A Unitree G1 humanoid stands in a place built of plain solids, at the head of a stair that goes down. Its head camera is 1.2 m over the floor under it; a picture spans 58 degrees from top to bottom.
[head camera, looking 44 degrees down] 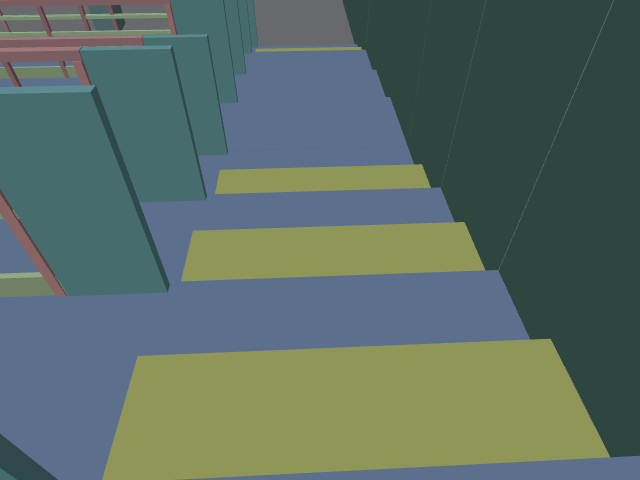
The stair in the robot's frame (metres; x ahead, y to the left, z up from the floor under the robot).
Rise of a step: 0.12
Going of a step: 0.44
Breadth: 1.46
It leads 3 degrees to the left of straight ahead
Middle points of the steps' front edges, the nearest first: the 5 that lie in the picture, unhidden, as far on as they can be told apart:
0.83 -0.10 -0.12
1.28 -0.08 -0.25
1.72 -0.05 -0.35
2.16 -0.03 -0.46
2.60 -0.01 -0.58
